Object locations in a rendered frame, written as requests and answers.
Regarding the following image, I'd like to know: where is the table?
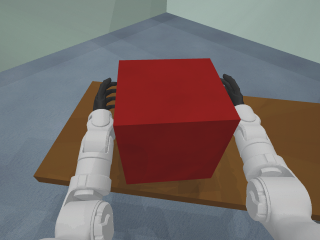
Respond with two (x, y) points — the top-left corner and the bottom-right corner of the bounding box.
(33, 81), (320, 224)

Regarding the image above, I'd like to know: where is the robot left hand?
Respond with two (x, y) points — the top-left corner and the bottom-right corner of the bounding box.
(93, 77), (117, 111)

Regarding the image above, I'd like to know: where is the robot right upper arm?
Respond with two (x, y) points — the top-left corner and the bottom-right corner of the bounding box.
(246, 176), (320, 240)

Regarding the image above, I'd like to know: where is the right robot forearm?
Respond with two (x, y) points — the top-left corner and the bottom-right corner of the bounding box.
(233, 104), (312, 216)

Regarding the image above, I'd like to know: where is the carton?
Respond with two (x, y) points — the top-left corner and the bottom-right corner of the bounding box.
(113, 58), (241, 185)

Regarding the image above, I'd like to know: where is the robot right hand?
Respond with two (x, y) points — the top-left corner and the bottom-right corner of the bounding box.
(220, 74), (244, 107)

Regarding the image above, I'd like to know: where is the robot left upper arm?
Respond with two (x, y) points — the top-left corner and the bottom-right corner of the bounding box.
(39, 200), (114, 240)

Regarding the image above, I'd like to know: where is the left robot forearm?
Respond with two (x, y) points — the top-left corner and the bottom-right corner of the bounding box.
(54, 109), (116, 238)

